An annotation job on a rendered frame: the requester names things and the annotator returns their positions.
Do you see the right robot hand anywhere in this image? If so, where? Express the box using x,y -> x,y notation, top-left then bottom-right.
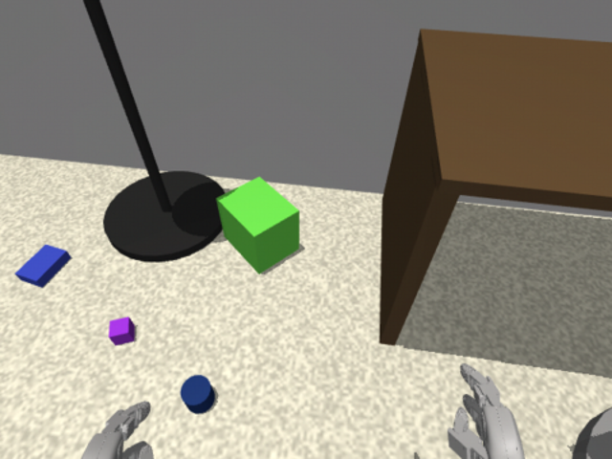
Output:
448,363 -> 525,459

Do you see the coat stand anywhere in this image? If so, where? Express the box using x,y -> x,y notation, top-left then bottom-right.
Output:
83,0 -> 225,262

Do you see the left robot hand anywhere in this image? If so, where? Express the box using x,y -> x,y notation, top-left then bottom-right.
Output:
81,402 -> 154,459

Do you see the desk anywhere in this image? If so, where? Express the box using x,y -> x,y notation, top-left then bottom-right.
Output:
380,29 -> 612,345

